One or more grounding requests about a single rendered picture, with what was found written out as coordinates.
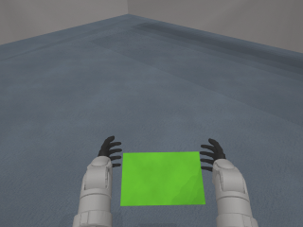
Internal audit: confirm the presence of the carton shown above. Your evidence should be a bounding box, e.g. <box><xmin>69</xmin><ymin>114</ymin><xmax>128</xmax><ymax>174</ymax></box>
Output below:
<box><xmin>120</xmin><ymin>151</ymin><xmax>205</xmax><ymax>206</ymax></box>

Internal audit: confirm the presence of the left robot hand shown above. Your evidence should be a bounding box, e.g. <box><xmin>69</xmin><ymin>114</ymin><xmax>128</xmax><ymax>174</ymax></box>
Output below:
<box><xmin>98</xmin><ymin>136</ymin><xmax>122</xmax><ymax>167</ymax></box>

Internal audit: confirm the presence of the robot right forearm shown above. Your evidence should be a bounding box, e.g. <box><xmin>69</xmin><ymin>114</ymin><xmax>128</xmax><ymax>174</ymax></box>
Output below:
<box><xmin>212</xmin><ymin>159</ymin><xmax>258</xmax><ymax>227</ymax></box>

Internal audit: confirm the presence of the robot left forearm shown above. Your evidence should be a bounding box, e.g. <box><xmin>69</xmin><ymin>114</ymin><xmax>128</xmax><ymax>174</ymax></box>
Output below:
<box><xmin>72</xmin><ymin>156</ymin><xmax>113</xmax><ymax>227</ymax></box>

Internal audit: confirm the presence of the right robot hand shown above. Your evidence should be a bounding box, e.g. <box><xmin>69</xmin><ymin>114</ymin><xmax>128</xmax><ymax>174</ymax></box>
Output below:
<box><xmin>200</xmin><ymin>138</ymin><xmax>226</xmax><ymax>172</ymax></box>

